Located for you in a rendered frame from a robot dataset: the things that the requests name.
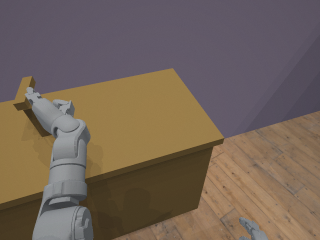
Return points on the right robot hand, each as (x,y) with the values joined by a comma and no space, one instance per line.
(253,230)

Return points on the robot left upper arm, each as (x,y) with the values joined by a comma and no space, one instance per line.
(70,223)

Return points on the robot left forearm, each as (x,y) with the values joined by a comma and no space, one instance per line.
(66,184)

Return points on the left robot hand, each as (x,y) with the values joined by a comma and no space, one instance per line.
(46,111)

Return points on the counter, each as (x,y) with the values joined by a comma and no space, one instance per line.
(146,162)

